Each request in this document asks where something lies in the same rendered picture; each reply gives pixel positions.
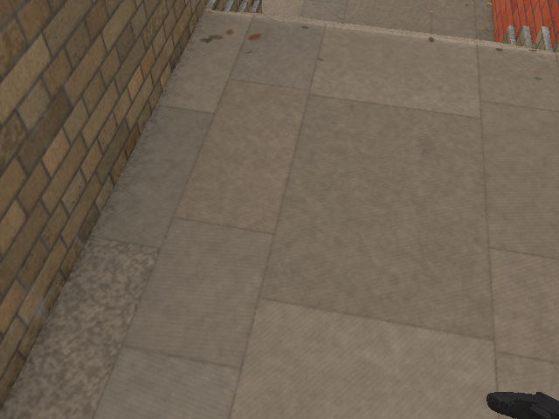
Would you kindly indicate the robot right hand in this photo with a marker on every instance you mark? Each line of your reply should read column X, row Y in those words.
column 524, row 406

